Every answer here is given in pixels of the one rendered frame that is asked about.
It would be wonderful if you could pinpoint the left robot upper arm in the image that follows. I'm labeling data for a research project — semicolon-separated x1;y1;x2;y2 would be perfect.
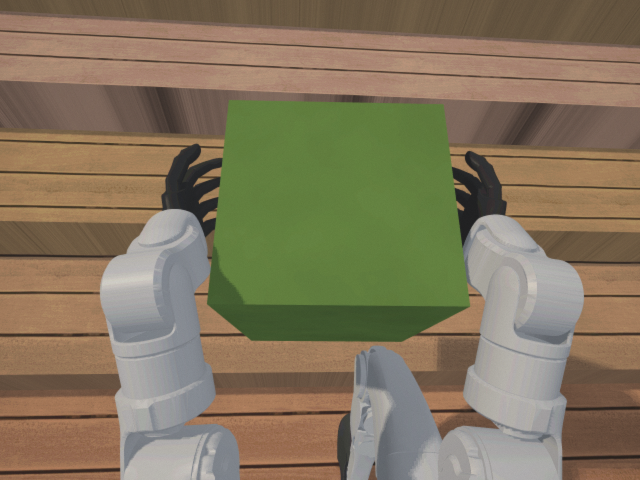
123;424;240;480

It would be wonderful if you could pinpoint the right robot forearm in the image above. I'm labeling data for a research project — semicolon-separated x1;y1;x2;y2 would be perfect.
463;215;584;480

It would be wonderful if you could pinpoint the right robot upper arm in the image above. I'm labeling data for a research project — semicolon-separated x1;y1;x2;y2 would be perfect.
438;426;559;480

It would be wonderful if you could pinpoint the right robot hand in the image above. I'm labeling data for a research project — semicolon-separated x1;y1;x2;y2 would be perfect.
452;151;507;247

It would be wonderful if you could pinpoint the robot right thigh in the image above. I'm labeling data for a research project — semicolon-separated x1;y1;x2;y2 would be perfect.
354;349;442;480

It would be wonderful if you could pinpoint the robot right shin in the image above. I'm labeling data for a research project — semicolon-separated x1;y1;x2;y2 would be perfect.
346;346;387;480

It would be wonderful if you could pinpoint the left robot forearm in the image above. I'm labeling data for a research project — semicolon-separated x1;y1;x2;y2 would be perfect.
100;209;216;480

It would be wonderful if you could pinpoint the left robot hand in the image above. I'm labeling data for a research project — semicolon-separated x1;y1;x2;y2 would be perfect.
161;144;223;237

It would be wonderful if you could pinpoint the carton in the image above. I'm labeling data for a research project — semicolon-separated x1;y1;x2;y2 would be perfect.
207;100;470;342

